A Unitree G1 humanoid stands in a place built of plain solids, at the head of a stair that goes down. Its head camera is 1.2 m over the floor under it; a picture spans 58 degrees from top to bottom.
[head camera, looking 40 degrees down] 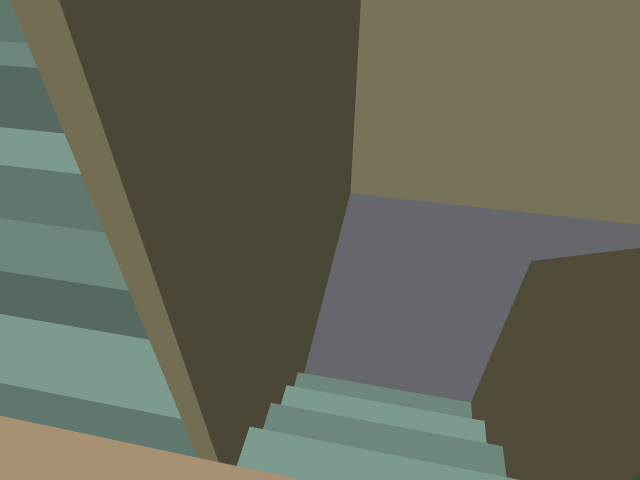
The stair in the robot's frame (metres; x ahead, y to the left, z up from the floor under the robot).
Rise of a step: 0.20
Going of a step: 0.20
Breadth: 0.88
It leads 11 degrees to the right of straight ahead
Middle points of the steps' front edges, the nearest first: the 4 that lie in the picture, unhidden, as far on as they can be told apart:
0.62 -0.20 -0.20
0.82 -0.24 -0.40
1.01 -0.28 -0.59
1.21 -0.32 -0.79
